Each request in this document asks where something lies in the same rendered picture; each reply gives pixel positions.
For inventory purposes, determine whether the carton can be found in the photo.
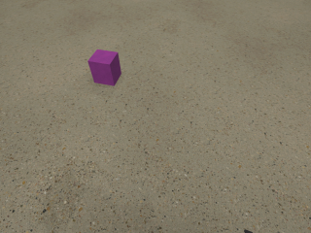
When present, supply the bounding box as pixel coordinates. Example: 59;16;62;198
87;50;121;86

